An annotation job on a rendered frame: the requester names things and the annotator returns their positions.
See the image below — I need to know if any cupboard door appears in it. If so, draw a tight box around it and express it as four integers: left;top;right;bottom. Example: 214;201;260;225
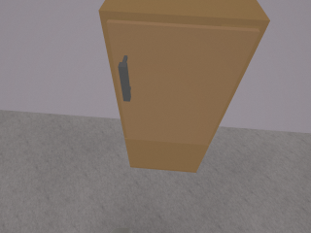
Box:
106;19;259;146

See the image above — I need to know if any handle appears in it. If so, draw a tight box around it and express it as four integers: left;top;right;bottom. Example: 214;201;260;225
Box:
118;55;131;102

